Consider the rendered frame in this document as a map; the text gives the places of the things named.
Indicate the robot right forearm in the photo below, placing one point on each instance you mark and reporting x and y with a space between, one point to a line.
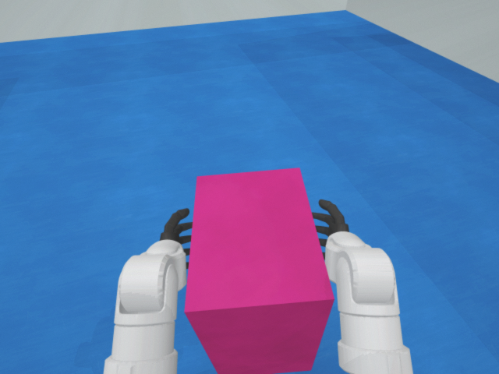
367 294

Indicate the robot left forearm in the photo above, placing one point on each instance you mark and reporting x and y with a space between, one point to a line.
146 307

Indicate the robot left hand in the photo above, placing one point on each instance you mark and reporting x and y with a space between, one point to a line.
173 229

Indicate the robot right hand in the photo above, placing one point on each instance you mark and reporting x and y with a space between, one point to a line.
335 220

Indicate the carton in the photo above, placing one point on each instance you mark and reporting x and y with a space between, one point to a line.
258 294

